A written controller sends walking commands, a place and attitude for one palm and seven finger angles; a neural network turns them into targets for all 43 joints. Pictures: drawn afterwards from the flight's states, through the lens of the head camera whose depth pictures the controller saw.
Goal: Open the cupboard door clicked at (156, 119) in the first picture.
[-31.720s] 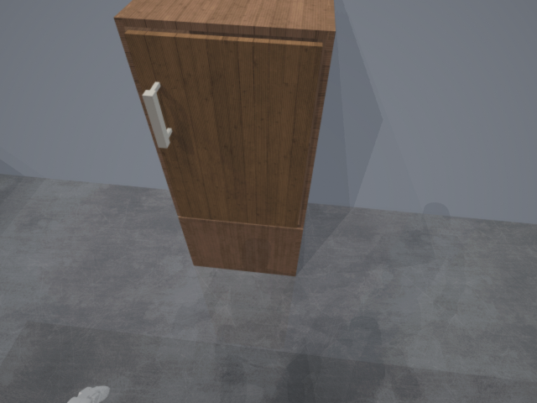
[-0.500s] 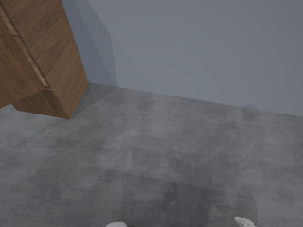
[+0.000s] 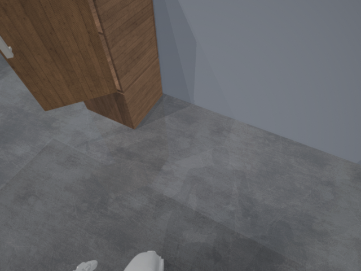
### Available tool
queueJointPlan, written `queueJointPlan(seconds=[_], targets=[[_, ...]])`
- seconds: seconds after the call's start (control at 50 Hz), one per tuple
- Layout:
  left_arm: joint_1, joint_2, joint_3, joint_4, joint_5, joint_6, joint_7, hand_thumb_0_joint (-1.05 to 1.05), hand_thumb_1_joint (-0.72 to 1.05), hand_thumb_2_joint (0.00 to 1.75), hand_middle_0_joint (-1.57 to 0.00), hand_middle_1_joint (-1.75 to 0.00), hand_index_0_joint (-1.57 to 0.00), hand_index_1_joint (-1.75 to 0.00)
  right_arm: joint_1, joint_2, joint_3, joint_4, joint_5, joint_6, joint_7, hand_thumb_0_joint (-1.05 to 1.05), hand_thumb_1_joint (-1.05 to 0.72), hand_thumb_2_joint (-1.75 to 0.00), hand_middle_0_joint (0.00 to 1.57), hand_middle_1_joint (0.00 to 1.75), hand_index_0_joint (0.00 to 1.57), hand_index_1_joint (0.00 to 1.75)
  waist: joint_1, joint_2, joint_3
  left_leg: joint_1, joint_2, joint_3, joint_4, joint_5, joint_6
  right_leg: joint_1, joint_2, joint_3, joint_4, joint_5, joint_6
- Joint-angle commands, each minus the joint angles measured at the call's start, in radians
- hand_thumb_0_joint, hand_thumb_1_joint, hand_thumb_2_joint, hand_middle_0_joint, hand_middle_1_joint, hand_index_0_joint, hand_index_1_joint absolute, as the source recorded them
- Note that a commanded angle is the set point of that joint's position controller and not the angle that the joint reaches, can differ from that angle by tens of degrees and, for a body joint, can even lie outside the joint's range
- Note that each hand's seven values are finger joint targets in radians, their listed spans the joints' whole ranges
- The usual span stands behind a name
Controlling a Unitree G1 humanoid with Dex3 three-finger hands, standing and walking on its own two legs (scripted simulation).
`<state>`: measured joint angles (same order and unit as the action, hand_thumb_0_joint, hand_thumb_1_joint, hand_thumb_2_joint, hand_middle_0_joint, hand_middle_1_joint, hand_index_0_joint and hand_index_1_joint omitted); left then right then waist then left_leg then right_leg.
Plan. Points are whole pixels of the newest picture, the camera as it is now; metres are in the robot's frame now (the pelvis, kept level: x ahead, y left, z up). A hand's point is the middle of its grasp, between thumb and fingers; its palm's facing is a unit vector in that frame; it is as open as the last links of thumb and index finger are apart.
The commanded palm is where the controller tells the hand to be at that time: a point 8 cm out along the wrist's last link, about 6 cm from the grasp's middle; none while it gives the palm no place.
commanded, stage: turn to face it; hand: left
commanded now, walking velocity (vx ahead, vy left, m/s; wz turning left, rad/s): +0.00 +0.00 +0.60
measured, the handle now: out of the picture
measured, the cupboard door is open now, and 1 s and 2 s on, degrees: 49 49 49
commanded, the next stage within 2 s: take the last steps up to it in 0.60 s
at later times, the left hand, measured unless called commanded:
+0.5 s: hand out of the picture +0.05 +0.22 -0.16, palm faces +0.27 -0.92 -0.30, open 7.4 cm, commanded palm none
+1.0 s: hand out of the picture +0.01 +0.23 -0.16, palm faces +0.43 -0.88 -0.20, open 7.4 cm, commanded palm none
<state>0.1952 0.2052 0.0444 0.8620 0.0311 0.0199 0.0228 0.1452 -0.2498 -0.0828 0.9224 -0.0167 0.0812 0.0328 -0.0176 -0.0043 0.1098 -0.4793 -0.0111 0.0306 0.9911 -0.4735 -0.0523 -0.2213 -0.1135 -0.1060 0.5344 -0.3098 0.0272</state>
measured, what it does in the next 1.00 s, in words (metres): steps on the spot, turning left: left foot, then right foot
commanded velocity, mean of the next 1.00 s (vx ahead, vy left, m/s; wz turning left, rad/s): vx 0.10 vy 0.04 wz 0.32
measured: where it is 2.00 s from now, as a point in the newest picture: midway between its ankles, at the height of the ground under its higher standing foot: (141, 243)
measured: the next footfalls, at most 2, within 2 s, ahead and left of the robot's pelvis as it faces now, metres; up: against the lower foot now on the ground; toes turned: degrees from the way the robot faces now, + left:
left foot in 0.12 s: +0.05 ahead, +0.13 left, +0.00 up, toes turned +9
right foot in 0.46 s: +0.08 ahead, -0.12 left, +0.00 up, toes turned +12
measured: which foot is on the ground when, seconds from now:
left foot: up 0.00-0.10, down 0.12-0.46, up 0.48-0.74, down 0.76-1.00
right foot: down 0.00-0.12, up 0.14-0.44, down 0.46-0.76, up 0.78-1.00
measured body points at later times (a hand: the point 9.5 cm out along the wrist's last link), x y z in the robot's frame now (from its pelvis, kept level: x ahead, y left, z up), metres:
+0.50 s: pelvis +0.01 -0.01 -0.01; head +0.06 -0.01 +0.44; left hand +0.04 +0.27 -0.14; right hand +0.15 -0.23 -0.16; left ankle +0.00 +0.12 -0.72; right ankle +0.04 -0.13 -0.74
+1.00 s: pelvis +0.03 +0.02 +0.00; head +0.06 +0.04 +0.45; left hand -0.02 +0.27 -0.15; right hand +0.17 -0.18 -0.15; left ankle -0.02 +0.11 -0.74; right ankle +0.09 -0.10 -0.70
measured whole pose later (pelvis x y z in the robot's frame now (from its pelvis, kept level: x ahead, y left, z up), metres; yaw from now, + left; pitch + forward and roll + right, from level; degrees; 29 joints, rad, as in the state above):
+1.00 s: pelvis +0.03 +0.02 +0.00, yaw +24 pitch +0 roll -1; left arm 0.20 0.21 0.06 0.98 0.03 0.02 -0.02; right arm 0.24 -0.19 -0.03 1.00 -0.03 -0.01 0.00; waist 0.01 0.00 0.06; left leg -0.21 -0.02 0.00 0.47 -0.27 0.04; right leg -0.38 -0.07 -0.08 0.80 -0.44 0.03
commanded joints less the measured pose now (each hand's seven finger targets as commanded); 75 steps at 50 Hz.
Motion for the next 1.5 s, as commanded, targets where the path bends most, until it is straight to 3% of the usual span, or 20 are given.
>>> queueJointPlan(seconds=[0.0,0.06,0.1,0.12,0.38,0.4,0.44,0.54,0.64,0.7,0.74,0.82,0.98,1.02,1.04,1.06,1.18,1.32,1.38,1.48], targets=[[0.065,0.235,0.063,-0.037,-0.001,-0.026,0.007,0.00,0.90,0.90,-0.20,-0.30,-0.20,-0.30,-0.097,-0.032,0.003,-0.116,0.010,-0.040,0.004,0.00,-0.90,-0.90,0.20,0.30,0.20,0.30,0.058,-0.213,-0.146,0.041,0.002,0.066,-0.239,0.013,-0.005,0.174,-0.227,0.077,-0.073,0.614,-0.124],[0.050,0.234,0.068,-0.032,-0.013,-0.019,-0.002,0.00,0.90,0.90,-0.20,-0.30,-0.20,-0.30,-0.004,-0.071,-0.003,-0.090,0.006,-0.052,0.001,0.00,-0.90,-0.90,0.20,0.30,0.20,0.30,0.005,-0.153,-0.182,0.256,0.001,0.059,-0.514,0.239,0.020,0.080,-0.203,0.005,0.085,0.518,-0.041],[0.010,0.127,0.041,-0.100,-0.027,-0.009,-0.013,0.00,0.90,0.90,-0.20,-0.30,-0.20,-0.30,0.146,-0.265,-0.052,-0.073,-0.009,-0.062,-0.014,0.00,-0.90,-0.90,0.20,0.30,0.20,0.30,-0.077,0.319,-0.239,0.539,0.408,-0.461,-0.595,0.868,0.246,-0.356,-0.010,-0.057,0.479,-0.334,0.084],[-0.053,0.144,0.037,-0.126,-0.015,0.000,-0.005,0.00,0.90,0.90,-0.20,-0.30,-0.20,-0.30,0.203,-0.289,-0.054,-0.050,-0.011,-0.055,-0.022,0.00,-0.90,-0.90,0.20,0.30,0.20,0.30,-0.099,0.206,-0.237,0.472,0.451,-0.468,-0.588,0.771,0.312,-0.361,-0.005,0.054,0.591,-0.380,0.058],[0.056,0.106,0.038,-0.018,-0.021,-0.001,-0.012,0.00,0.90,0.90,-0.20,-0.30,-0.20,-0.30,-0.018,-0.164,-0.021,-0.086,-0.009,-0.050,-0.043,0.00,-0.90,-0.90,0.20,0.30,0.20,0.30,0.041,0.141,-0.167,0.141,0.181,-0.300,-0.569,0.416,0.172,0.045,0.102,0.049,0.038,0.002,0.025],[0.089,0.136,0.046,-0.008,-0.018,-0.008,-0.006,0.00,0.90,0.90,-0.20,-0.30,-0.20,-0.30,-0.025,-0.137,-0.018,-0.091,-0.002,-0.049,-0.039,0.00,-0.90,-0.90,0.20,0.30,0.20,0.30,0.058,0.076,-0.161,0.061,0.135,-0.272,-0.507,0.317,0.132,0.145,0.059,0.089,-0.099,0.052,0.014],[0.093,0.265,0.067,-0.023,0.001,-0.019,0.002,0.00,0.90,0.90,-0.20,-0.30,-0.20,-0.30,-0.036,-0.067,-0.008,-0.125,0.005,-0.046,-0.027,0.00,-0.90,-0.90,0.20,0.30,0.20,0.30,0.075,-0.297,-0.118,-0.097,-0.061,-0.060,-0.076,-0.111,0.028,0.105,-0.346,0.496,-0.316,0.020,-0.177],[-0.002,0.163,0.039,-0.036,-0.005,-0.030,0.007,0.00,0.90,0.90,-0.20,-0.30,-0.20,-0.30,-0.019,-0.046,-0.001,-0.061,0.004,-0.031,-0.018,0.00,-0.90,-0.90,0.20,0.30,0.20,0.30,0.017,-0.215,-0.116,-0.024,0.013,-0.041,0.086,-0.002,0.009,0.058,-0.186,0.173,-0.190,0.417,-0.159],[0.096,0.204,0.051,0.031,-0.003,-0.033,0.005,0.00,0.90,0.90,-0.20,-0.30,-0.20,-0.30,-0.046,-0.004,0.022,-0.042,0.010,-0.051,-0.020,0.00,-0.90,-0.90,0.20,0.30,0.20,0.30,0.055,-0.198,-0.149,0.098,-0.022,0.049,-0.316,0.041,0.007,0.176,-0.182,0.135,-0.088,0.640,-0.139],[0.071,0.173,0.046,0.042,-0.022,-0.028,0.000,0.00,0.90,0.90,-0.20,-0.30,-0.20,-0.30,0.041,-0.052,0.020,0.001,0.004,-0.070,-0.027,0.00,-0.90,-0.90,0.20,0.30,0.20,0.30,0.007,-0.101,-0.170,0.345,0.030,0.003,-0.583,0.319,0.039,0.033,-0.143,0.076,0.015,0.424,-0.045],[0.045,0.089,0.028,-0.003,-0.022,-0.016,-0.012,0.00,0.90,0.90,-0.20,-0.30,-0.20,-0.30,0.129,-0.199,-0.010,0.006,-0.017,-0.071,-0.035,0.00,-0.90,-0.90,0.20,0.30,0.20,0.30,-0.034,0.278,-0.182,0.456,0.363,-0.386,-0.664,0.468,0.236,-0.249,0.033,-0.039,0.302,-0.304,0.035],[-0.074,0.083,0.030,0.006,-0.009,-0.020,-0.035,0.00,0.90,0.90,-0.20,-0.30,-0.20,-0.30,0.127,-0.135,0.005,0.014,-0.017,-0.092,-0.057,0.00,-0.90,-0.90,0.20,0.30,0.20,0.30,-0.023,0.184,-0.086,0.363,0.288,-0.374,-0.730,0.206,0.269,-0.386,0.016,0.088,0.552,-0.191,-0.001],[0.060,0.054,0.028,0.072,-0.007,-0.037,-0.050,0.00,0.90,0.90,-0.20,-0.30,-0.20,-0.30,0.096,-0.110,0.009,0.035,-0.008,-0.100,-0.049,0.00,-0.90,-0.90,0.20,0.30,0.20,0.30,0.052,0.092,-0.098,0.172,0.173,-0.223,-0.673,0.065,0.207,0.041,0.089,-0.013,0.054,-0.042,-0.001],[0.188,0.127,0.048,0.110,0.002,-0.052,-0.038,0.00,0.90,0.90,-0.20,-0.30,-0.20,-0.30,0.079,-0.052,0.019,0.024,0.006,-0.102,-0.040,0.00,-0.90,-0.90,0.20,0.30,0.20,0.30,0.117,-0.109,-0.084,-0.093,0.031,-0.093,-0.410,-0.054,0.122,0.318,-0.060,0.185,-0.178,-0.178,-0.043],[0.262,0.220,0.069,0.122,0.004,-0.056,-0.027,0.00,0.90,0.90,-0.20,-0.30,-0.20,-0.30,0.055,-0.013,0.025,-0.015,0.005,-0.103,-0.032,0.00,-0.90,-0.90,0.20,0.30,0.20,0.30,0.149,-0.359,-0.058,-0.252,-0.050,0.014,-0.152,-0.125,0.068,0.364,-0.331,0.561,-0.371,-0.345,-0.155],[0.277,0.225,0.068,0.123,-0.006,-0.053,-0.019,0.00,0.90,0.90,-0.20,-0.30,-0.20,-0.30,-0.006,-0.070,0.014,-0.037,-0.010,-0.097,-0.023,0.00,-0.90,-0.90,0.20,0.30,0.20,0.30,0.151,-0.218,-0.018,-0.260,0.013,-0.050,0.025,-0.109,0.064,0.259,-0.412,0.642,-0.440,-0.445,-0.227],[0.137,0.112,0.036,0.120,-0.004,-0.095,-0.015,0.00,0.90,0.90,-0.20,-0.30,-0.20,-0.30,0.030,0.018,0.016,0.019,-0.007,-0.085,0.009,0.00,-0.90,-0.90,0.20,0.30,0.20,0.30,0.039,-0.157,-0.008,-0.099,0.096,0.010,-0.073,0.207,0.019,0.076,-0.213,0.143,-0.383,0.067,-0.126],[0.169,0.141,0.045,0.184,-0.009,-0.079,-0.021,0.00,0.90,0.90,-0.20,-0.30,-0.20,-0.30,0.119,0.014,0.022,0.050,-0.008,-0.124,0.006,0.00,-0.90,-0.90,0.20,0.30,0.20,0.30,0.000,-0.111,-0.082,0.300,0.002,0.145,-0.513,0.270,0.039,0.006,-0.143,0.013,-0.155,0.160,-0.077],[0.087,0.024,0.016,0.092,-0.015,-0.073,-0.029,0.00,0.90,0.90,-0.20,-0.30,-0.20,-0.30,0.463,-0.208,-0.031,0.123,-0.024,-0.128,-0.043,0.00,-0.90,-0.90,0.20,0.30,0.20,0.30,-0.134,0.270,-0.218,0.656,0.419,-0.437,-0.709,0.219,0.246,-0.426,0.070,-0.030,0.562,-0.300,-0.014],[0.057,0.009,0.019,0.133,-0.004,-0.053,-0.044,0.00,0.90,0.90,-0.20,-0.30,-0.20,-0.30,0.213,-0.051,0.017,0.080,-0.016,-0.153,-0.056,0.00,-0.90,-0.90,0.20,0.30,0.20,0.30,-0.005,0.137,-0.080,0.298,0.332,-0.193,-0.802,0.197,0.204,-0.383,-0.041,0.081,0.643,-0.042,-0.027]])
